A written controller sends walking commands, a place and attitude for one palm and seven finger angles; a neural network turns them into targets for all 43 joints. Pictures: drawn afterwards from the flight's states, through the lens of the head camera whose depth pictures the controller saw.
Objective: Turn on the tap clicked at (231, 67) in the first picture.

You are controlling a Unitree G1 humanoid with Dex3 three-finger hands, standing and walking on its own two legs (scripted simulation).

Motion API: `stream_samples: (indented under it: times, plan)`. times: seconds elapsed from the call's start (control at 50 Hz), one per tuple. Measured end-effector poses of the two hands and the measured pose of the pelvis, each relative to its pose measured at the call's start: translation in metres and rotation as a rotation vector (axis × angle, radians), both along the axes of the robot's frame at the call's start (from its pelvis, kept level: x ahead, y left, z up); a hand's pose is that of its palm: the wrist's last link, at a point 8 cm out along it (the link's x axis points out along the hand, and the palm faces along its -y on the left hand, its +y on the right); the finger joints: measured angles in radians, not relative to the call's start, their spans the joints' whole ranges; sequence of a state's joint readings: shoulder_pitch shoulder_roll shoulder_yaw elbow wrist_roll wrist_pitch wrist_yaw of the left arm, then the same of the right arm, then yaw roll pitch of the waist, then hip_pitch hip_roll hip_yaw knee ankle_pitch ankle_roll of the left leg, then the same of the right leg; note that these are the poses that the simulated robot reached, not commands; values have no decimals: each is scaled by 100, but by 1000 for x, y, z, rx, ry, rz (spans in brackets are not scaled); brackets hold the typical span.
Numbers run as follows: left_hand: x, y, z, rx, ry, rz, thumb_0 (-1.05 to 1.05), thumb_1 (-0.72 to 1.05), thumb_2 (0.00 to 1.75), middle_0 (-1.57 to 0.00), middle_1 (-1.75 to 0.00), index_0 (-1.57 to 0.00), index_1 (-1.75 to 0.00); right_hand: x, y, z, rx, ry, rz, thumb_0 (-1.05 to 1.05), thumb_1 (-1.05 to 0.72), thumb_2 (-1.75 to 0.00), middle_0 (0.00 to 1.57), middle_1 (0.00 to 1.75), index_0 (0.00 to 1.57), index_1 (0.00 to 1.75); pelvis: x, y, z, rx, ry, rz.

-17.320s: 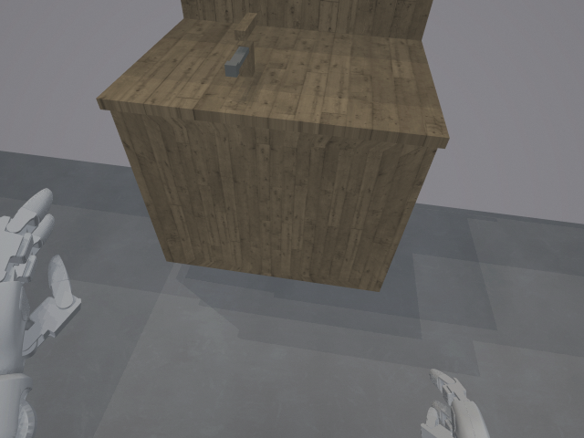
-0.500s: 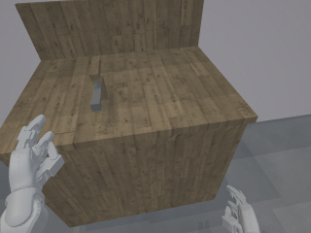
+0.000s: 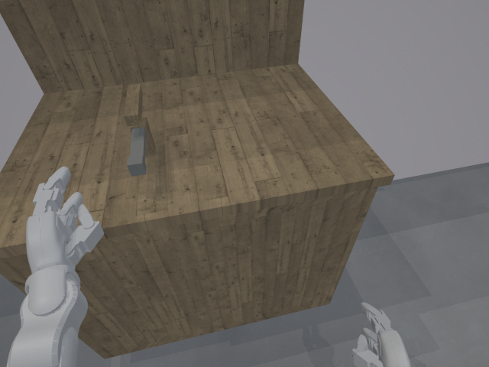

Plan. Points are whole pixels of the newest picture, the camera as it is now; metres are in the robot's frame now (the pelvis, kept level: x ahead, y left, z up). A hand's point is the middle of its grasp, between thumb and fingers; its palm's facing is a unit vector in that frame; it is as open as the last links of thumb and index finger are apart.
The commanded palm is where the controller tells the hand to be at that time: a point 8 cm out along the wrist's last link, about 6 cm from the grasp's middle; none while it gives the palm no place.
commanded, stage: reach beside the lever's end, fingers flat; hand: left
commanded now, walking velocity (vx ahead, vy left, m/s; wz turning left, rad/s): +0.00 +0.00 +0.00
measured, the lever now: (137, 165) +0.42 +0.28 +0.11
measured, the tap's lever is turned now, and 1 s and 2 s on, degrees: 0 0 0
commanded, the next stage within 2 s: push the lever round in 1.90 s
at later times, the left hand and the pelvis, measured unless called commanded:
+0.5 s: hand (107, 203) +0.30 +0.27 +0.13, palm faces +0.55 -0.83 -0.07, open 7.6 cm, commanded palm +0.27 +0.30 +0.13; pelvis -0.01 -0.01 +0.00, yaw +0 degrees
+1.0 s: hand (114, 183) +0.37 +0.30 +0.11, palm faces +0.56 -0.82 -0.08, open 7.8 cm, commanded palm +0.33 +0.33 +0.11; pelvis -0.01 +0.00 -0.01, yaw +0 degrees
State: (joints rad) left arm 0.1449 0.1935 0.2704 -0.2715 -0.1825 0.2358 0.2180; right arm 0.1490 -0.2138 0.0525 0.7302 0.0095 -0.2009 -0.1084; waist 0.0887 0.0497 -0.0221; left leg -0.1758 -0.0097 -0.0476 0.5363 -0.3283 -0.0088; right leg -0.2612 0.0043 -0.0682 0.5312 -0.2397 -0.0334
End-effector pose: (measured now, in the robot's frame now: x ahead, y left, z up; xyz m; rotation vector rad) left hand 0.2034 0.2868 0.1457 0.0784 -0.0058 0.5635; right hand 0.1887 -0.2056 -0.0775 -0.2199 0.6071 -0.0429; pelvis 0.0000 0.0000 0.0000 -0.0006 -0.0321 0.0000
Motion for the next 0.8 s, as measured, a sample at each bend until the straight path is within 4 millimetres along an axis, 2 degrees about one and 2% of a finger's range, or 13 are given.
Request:
stream_samples:
  times: [0.2,0.4,0.62,0.8]
  plan:
    - [16,2,-3,-4,5,12,2,90,90,-19,-26,-19,-26,-6,-13,-4,-9,18,-34,1,-90,-90,20,30,20,30,-2,-6,0,2,7,0]
    - [37,12,-6,-7,9,30,2,90,90,-18,-23,-18,-24,-17,-26,-9,-17,42,-68,1,-90,-90,20,30,20,30,-6,-11,-2,3,24,-5]
    - [75,13,-13,-15,26,13,2,90,90,-17,-21,-17,-21,-39,-36,-21,-39,111,-102,1,-90,-90,20,30,20,30,-10,-10,-4,4,56,-3]
    - [98,27,-19,-14,24,33,2,90,90,-17,-18,-17,-19,-61,-42,-28,-49,180,-148,1,-90,-90,20,30,20,30,-8,-6,-6,2,87,-16]
